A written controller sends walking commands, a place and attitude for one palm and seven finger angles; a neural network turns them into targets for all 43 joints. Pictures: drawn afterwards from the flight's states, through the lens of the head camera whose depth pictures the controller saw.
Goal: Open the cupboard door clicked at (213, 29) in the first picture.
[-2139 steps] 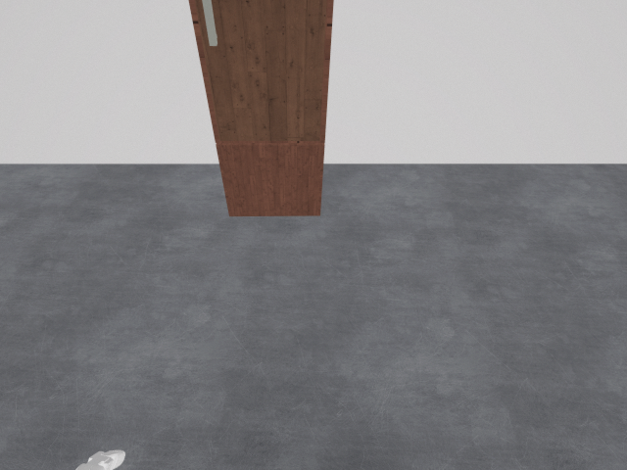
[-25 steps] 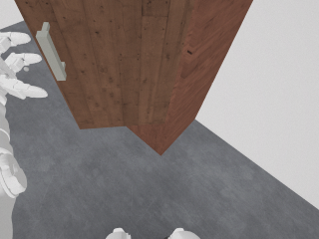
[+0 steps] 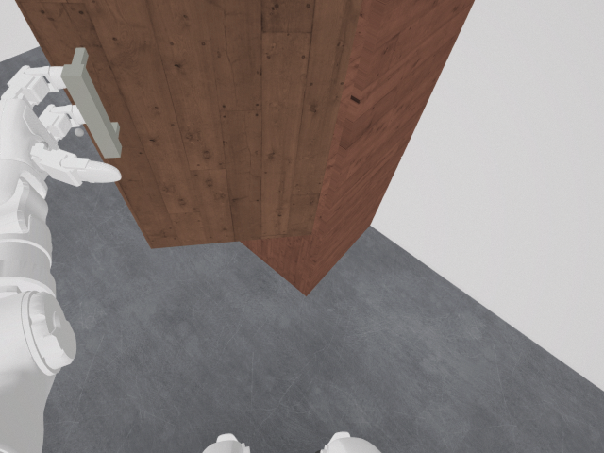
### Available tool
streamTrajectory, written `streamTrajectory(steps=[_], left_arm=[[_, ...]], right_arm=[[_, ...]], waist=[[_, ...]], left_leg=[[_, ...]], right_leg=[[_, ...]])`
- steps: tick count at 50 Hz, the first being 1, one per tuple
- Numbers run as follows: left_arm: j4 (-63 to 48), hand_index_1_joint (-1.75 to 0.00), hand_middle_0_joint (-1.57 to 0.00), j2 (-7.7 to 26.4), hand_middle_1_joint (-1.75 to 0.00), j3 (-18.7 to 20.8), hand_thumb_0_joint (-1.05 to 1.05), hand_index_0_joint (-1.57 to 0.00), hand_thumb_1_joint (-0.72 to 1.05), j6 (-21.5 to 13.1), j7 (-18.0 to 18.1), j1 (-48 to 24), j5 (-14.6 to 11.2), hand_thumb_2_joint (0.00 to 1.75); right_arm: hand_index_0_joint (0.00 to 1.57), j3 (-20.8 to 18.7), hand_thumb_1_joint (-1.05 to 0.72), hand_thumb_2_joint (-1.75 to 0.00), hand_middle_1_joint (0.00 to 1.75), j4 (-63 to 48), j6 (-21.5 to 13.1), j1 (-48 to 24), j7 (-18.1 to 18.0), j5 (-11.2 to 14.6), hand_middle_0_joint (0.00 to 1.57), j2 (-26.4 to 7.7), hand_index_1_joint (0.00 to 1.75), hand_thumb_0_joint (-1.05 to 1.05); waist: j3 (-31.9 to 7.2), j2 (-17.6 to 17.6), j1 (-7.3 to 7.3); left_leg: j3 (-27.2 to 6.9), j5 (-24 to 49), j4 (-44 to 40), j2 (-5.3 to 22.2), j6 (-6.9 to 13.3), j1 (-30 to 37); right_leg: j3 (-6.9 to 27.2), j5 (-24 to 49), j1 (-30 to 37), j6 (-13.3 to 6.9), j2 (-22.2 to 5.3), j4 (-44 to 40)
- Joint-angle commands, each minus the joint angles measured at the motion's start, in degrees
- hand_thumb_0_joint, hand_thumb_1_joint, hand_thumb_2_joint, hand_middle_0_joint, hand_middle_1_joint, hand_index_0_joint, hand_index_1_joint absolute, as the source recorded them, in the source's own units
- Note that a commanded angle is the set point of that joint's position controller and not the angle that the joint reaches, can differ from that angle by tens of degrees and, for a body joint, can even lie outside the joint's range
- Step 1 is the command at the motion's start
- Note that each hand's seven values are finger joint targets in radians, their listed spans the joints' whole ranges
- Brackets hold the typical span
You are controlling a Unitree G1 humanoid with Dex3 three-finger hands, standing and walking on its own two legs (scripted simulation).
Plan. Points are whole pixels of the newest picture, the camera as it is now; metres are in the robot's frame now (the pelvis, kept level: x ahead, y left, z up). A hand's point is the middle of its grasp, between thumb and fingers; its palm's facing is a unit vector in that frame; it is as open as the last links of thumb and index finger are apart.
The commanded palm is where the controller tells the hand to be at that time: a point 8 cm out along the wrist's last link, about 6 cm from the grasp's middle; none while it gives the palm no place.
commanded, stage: slide the fingers in behind the handle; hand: left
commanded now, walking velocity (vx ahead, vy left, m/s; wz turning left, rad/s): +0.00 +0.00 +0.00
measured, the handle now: (97, 105) +0.54 +0.24 +0.12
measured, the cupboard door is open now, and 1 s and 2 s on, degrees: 49 48 51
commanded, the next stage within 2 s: close the thumb around the handle in 0.92 s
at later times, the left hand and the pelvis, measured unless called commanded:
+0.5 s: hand (110, 130) +0.49 +0.22 +0.12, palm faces +0.09 -1.00 +0.01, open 14.0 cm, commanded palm +0.47 +0.26 +0.12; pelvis +0.00 -0.01 +0.00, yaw +0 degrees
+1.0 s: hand (115, 130) +0.50 +0.21 +0.12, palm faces +0.11 -0.99 +0.00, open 13.9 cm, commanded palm +0.47 +0.25 +0.12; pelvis +0.00 -0.01 +0.00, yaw +0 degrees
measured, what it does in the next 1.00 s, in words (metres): stands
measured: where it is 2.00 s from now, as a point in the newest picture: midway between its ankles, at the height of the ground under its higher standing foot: outside the picture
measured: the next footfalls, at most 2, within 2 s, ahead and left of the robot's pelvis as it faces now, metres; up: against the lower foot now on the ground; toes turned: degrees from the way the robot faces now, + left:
none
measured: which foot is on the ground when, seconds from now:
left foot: down 0.00-1.00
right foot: down 0.00-1.00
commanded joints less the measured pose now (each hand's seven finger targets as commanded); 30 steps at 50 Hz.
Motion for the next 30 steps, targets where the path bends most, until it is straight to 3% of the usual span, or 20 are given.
streamTrajectory(steps=[1,3,6,7,8,10,12,15,17,19,22,23,26,29,30], left_arm=[[-12.62,-1.20,-0.30,15.88,-1.20,1.02,0.00,-0.30,-0.50,-3.22,0.72,-23.85,-0.40,0.30],[-14.37,-1.20,-0.30,16.03,-1.20,0.75,0.00,-0.30,-0.50,-3.72,1.23,-24.66,0.13,0.30],[-15.48,-1.20,-0.30,12.14,-1.20,-1.07,0.00,-0.30,-0.50,-4.48,1.57,-25.63,-1.26,0.30],[-15.20,-1.20,-0.30,13.28,-1.20,-0.07,0.00,-0.30,-0.50,-4.48,1.76,-25.31,-1.14,0.30],[-15.45,-1.20,-0.30,11.57,-1.20,-1.32,0.00,-0.30,-0.50,-4.29,1.85,-26.29,-1.42,0.30],[-13.02,-1.20,-0.30,11.91,-1.20,-0.97,0.00,-0.30,-0.50,-3.48,2.27,-25.69,-1.29,0.30],[-13.02,-1.20,-0.30,13.69,-1.20,0.31,0.00,-0.30,-0.50,-3.23,2.91,-25.28,-0.59,0.30],[-14.35,-1.20,-0.30,12.52,-1.20,-0.92,0.00,-0.30,-0.50,-3.40,3.95,-26.36,0.41,0.30],[-13.49,-1.20,-0.30,13.17,-1.20,-0.28,0.00,-0.30,-0.50,-3.71,4.46,-25.32,0.55,0.30],[-14.10,-1.20,-0.30,9.75,-1.20,-2.74,0.00,-0.30,-0.50,-3.72,4.35,-26.49,0.26,0.30],[-14.07,-1.20,-0.30,11.77,-1.20,-0.93,0.00,-0.30,-0.50,-4.08,4.39,-27.27,-0.17,0.30],[-14.45,-1.20,-0.30,9.04,-1.20,-2.85,0.00,-0.30,-0.50,-4.00,4.24,-27.24,-0.32,0.30],[-13.26,-1.20,-0.30,9.64,-1.20,-1.97,0.00,-0.30,-0.50,-3.81,4.88,-27.26,-0.47,0.30],[-13.98,-1.20,-0.30,12.82,-1.20,0.59,0.00,-0.30,-0.50,-4.18,5.74,-25.66,0.30,0.30],[-13.75,-1.20,-0.30,11.68,-1.20,-0.48,0.00,-0.30,-0.50,-4.16,5.77,-24.87,0.58,0.30]], right_arm=[[0.20,-4.52,-0.90,-0.90,0.30,-4.13,-1.29,7.49,-0.64,-0.01,0.20,-10.67,0.30,0.00],[0.20,-4.58,-0.90,-0.90,0.30,-3.98,-1.21,7.40,-0.46,-0.02,0.20,-10.37,0.30,0.00],[0.20,-4.73,-0.90,-0.90,0.30,-3.83,-1.30,7.47,-0.27,-0.04,0.20,-10.13,0.30,0.00],[0.20,-4.93,-0.90,-0.90,0.30,-3.68,-1.29,7.40,-0.30,-0.02,0.20,-10.37,0.30,0.00],[0.20,-4.92,-0.90,-0.90,0.30,-3.53,-1.31,7.31,-0.24,0.03,0.20,-10.22,0.30,0.00],[0.20,-4.88,-0.90,-0.90,0.30,-3.23,-1.35,7.38,-0.32,0.11,0.20,-10.39,0.30,0.00],[0.20,-4.86,-0.90,-0.90,0.30,-3.36,-1.36,7.51,-0.35,0.05,0.20,-10.44,0.30,0.00],[0.20,-4.85,-0.90,-0.90,0.30,-3.46,-1.44,7.43,-0.07,-0.15,0.20,-10.05,0.30,0.00],[0.20,-4.81,-0.90,-0.90,0.30,-3.52,-1.41,7.62,0.04,-0.13,0.20,-10.09,0.30,0.00],[0.20,-4.88,-0.90,-0.90,0.30,-3.58,-1.57,7.36,0.22,-0.11,0.20,-9.78,0.30,0.00],[0.20,-4.95,-0.90,-0.90,0.30,-3.23,-1.57,7.67,0.12,-0.15,0.20,-10.15,0.30,0.00],[0.20,-4.94,-0.90,-0.90,0.30,-3.37,-1.66,7.41,0.24,-0.07,0.20,-9.78,0.30,0.00],[0.20,-4.77,-0.90,-0.90,0.30,-2.98,-1.77,7.60,0.26,-0.25,0.20,-9.81,0.30,0.00],[0.20,-4.92,-0.90,-0.90,0.30,-3.56,-1.67,7.56,0.22,-0.16,0.20,-9.82,0.30,0.00],[0.20,-4.74,-0.90,-0.90,0.30,-3.83,-1.67,7.09,0.34,-0.16,0.20,-9.60,0.30,0.00]], waist=[[-22.41,8.39,0.61],[-24.06,10.05,0.66],[-22.86,8.13,-0.26],[-23.62,8.40,0.06],[-23.66,8.56,-0.62],[-21.33,6.25,-0.76],[-22.42,6.65,-0.18],[-22.54,8.64,-0.16],[-22.91,6.57,-0.10],[-22.59,7.56,-0.76],[-23.75,6.52,-0.56],[-24.10,7.52,-0.82],[-22.18,6.48,-0.81],[-24.04,5.45,0.32],[-23.51,6.89,0.44]], left_leg=[[-3.98,22.43,-5.24,-1.07,-0.02,18.95],[-4.19,24.34,-4.99,-0.82,-0.35,20.68],[-4.62,24.51,-4.88,-0.64,-0.28,21.62],[-4.52,24.29,-4.82,-0.61,-0.35,21.55],[-4.28,23.78,-4.84,-0.70,-0.24,21.78],[-4.08,20.94,-5.21,-0.84,0.03,19.26],[-3.90,21.39,-5.20,-1.02,0.12,18.83],[-3.86,22.00,-4.98,-1.02,-0.05,19.59],[-3.86,22.20,-4.83,-1.03,0.11,18.68],[-3.68,21.60,-4.91,-1.12,0.04,19.15],[-3.92,21.87,-4.72,-1.01,0.04,19.25],[-3.73,22.67,-4.70,-1.15,0.01,20.07],[-3.76,21.30,-4.73,-1.22,0.17,18.46],[-3.34,22.44,-4.79,-1.30,0.23,17.70],[-2.93,21.92,-4.81,-1.46,0.19,17.41]], right_leg=[[1.31,18.18,6.00,-0.86,1.46,-3.49],[1.16,18.76,5.44,-0.82,1.50,-3.26],[0.88,18.21,4.57,-0.91,1.89,-3.56],[1.07,18.31,4.81,-0.79,1.83,-3.47],[1.13,18.45,4.68,-0.66,1.80,-3.68],[1.31,17.23,4.95,-0.54,1.71,-4.20],[1.47,18.08,5.90,-0.53,1.49,-3.86],[1.42,18.10,5.15,-0.60,1.42,-3.66],[1.60,18.85,6.19,-0.53,1.50,-3.53],[1.54,18.67,5.74,-0.52,1.49,-3.73],[1.68,19.11,6.54,-0.59,1.53,-3.44],[1.64,19.70,6.31,-0.59,1.53,-3.49],[1.56,18.89,6.27,-0.66,1.52,-3.61],[1.93,20.93,8.70,-0.50,1.39,-3.33],[2.12,20.80,8.59,-0.48,1.33,-3.42]])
